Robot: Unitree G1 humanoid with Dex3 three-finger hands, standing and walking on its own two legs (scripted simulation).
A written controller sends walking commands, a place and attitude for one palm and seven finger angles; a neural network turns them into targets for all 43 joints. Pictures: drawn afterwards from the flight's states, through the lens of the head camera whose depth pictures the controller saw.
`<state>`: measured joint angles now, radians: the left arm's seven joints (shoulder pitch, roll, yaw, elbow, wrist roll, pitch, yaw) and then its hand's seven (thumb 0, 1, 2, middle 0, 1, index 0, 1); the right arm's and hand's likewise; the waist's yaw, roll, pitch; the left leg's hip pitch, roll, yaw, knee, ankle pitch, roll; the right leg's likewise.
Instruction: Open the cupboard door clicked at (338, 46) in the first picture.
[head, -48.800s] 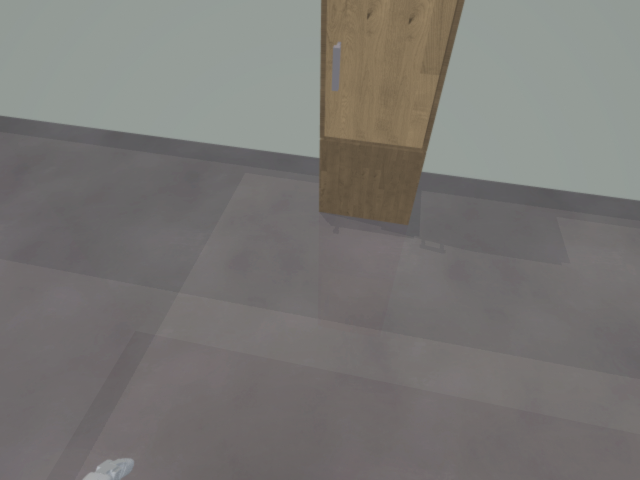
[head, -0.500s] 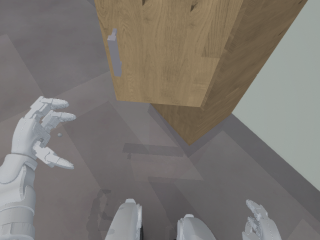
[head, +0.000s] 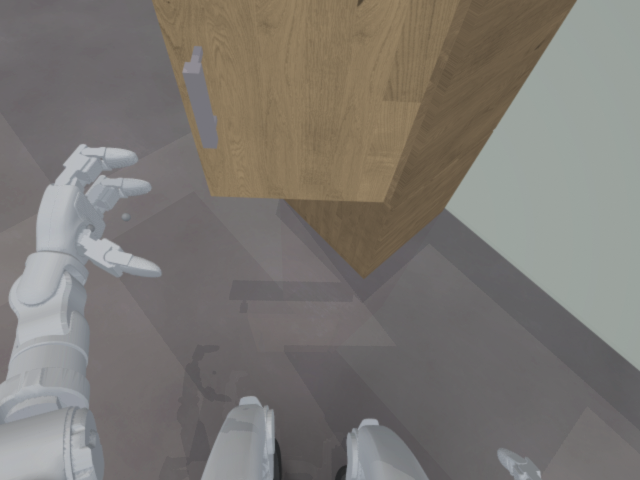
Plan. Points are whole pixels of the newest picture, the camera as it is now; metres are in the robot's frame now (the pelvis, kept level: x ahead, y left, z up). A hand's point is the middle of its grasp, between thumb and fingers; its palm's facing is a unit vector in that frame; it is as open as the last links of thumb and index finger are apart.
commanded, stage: move the hooked fingers beside the handle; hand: left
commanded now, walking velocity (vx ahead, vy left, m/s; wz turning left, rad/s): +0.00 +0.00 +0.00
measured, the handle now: (204, 100) +0.61 +0.18 +0.04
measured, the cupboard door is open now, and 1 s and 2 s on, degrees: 48 48 48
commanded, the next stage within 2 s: slide the fingers in behind the handle in 1.64 s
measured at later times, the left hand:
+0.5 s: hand (146, 157) +0.50 +0.24 +0.05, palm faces +0.04 -1.00 -0.02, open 14.0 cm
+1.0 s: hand (156, 123) +0.56 +0.24 +0.05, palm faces +0.02 -1.00 -0.02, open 14.0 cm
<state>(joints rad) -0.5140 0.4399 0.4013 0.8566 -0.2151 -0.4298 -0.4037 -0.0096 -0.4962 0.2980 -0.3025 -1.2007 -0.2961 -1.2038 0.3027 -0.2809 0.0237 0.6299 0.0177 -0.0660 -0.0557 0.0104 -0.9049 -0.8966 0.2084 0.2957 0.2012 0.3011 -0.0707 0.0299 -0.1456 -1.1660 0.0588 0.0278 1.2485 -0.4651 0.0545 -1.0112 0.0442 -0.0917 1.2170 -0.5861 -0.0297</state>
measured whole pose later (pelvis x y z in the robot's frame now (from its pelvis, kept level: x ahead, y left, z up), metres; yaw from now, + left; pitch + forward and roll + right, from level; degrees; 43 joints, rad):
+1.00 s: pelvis +0.00 +0.00 -0.03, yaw -3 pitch +31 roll -8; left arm -1.08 0.77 0.50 1.24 -0.05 -0.35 -0.36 -0.01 -0.49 0.30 -0.30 -1.20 -0.29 -1.20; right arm 0.37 -0.28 0.08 0.62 -0.02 0.06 -0.02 0.00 -0.91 -0.90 0.21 0.30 0.20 0.30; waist -0.22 0.06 -0.11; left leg -1.43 0.09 -0.01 1.37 -0.49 0.06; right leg -1.25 0.08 -0.12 1.30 -0.59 -0.03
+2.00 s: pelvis +0.00 +0.00 -0.03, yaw -3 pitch +30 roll -8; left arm -1.06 0.70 0.46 1.24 -0.06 -0.37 -0.32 -0.01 -0.50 0.30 -0.30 -1.20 -0.29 -1.20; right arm 0.36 -0.28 0.07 0.64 -0.02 0.06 -0.02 0.00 -0.91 -0.90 0.21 0.30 0.20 0.30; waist -0.22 0.05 -0.12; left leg -1.40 0.09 -0.02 1.36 -0.49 0.05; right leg -1.22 0.08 -0.13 1.28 -0.59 -0.04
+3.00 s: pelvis +0.01 -0.01 -0.02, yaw -2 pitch +30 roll -6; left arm -1.04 0.52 0.38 1.22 -0.04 -0.41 -0.13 -0.01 -0.50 0.30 -0.30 -1.20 -0.29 -1.20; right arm 0.37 -0.26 0.04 0.65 -0.04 0.08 0.03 0.00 -0.91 -0.90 0.21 0.30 0.20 0.30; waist -0.21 0.07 -0.14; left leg -1.36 0.08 -0.01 1.33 -0.50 0.04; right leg -1.19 0.08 -0.12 1.28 -0.61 -0.05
